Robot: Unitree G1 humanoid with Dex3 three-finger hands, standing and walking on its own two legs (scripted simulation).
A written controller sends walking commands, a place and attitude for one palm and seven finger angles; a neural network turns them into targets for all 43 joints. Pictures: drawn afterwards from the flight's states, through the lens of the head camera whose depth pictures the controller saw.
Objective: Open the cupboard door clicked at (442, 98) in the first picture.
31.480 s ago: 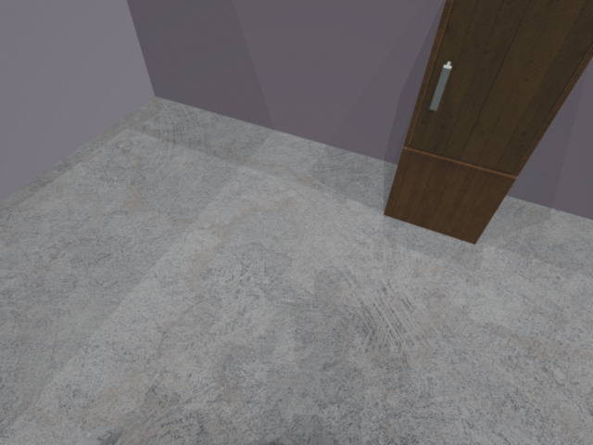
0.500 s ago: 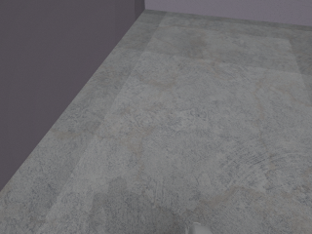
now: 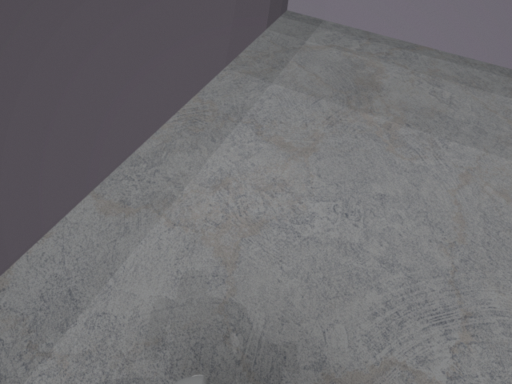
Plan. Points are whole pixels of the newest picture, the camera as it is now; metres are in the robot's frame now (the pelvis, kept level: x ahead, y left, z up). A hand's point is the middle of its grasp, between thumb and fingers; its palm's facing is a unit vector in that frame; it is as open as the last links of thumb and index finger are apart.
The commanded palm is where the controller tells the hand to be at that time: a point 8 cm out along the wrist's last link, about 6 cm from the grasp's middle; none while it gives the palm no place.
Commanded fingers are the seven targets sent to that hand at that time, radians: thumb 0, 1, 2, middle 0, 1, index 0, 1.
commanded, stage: turn to face it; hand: left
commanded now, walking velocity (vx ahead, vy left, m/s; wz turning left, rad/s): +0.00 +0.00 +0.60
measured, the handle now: out of the picture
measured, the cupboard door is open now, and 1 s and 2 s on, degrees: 49 49 49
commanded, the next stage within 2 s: none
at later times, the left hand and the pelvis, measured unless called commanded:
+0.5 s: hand out of the picture +0.02 +0.14 -0.13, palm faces +0.31 -0.91 -0.28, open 7.4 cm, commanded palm none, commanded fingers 0.00 0.90 0.90 -0.20 -0.30 -0.20 -0.30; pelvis +0.04 -0.07 +0.02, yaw +18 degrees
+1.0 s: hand out of the picture +0.02 +0.13 -0.13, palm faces +0.57 -0.76 -0.31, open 7.4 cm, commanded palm none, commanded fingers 0.00 0.90 0.90 -0.20 -0.30 -0.20 -0.30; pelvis +0.07 -0.10 +0.01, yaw +37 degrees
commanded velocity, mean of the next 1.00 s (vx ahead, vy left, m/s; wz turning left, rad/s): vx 0.00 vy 0.00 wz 0.60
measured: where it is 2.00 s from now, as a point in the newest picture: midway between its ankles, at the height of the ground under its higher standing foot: outside the picture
